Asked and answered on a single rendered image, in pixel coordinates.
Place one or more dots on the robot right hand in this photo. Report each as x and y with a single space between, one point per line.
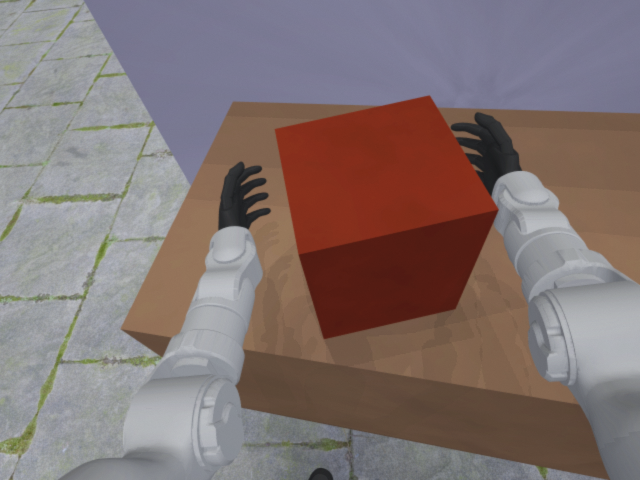
498 156

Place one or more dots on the robot left hand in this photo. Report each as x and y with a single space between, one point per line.
233 209

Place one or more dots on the carton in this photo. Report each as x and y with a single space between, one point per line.
389 214

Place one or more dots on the robot right forearm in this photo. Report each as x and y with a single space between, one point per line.
544 249

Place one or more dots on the robot left forearm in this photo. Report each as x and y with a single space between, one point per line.
212 336

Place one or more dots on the left robot upper arm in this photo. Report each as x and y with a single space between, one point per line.
180 428

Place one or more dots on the pedestal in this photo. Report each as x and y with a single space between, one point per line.
462 379

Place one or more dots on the right robot upper arm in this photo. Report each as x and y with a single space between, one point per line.
588 338

